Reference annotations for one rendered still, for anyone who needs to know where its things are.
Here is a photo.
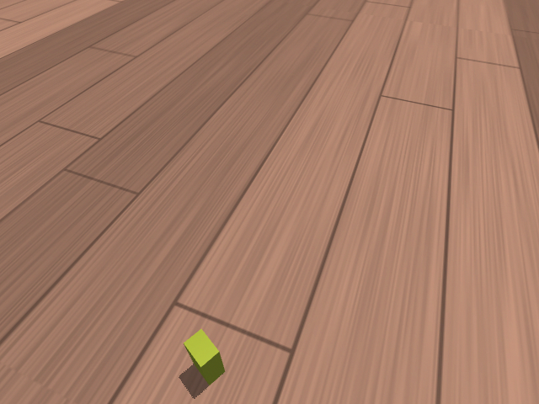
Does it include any carton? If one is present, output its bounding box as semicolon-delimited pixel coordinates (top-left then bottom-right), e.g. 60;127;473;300
184;329;225;385

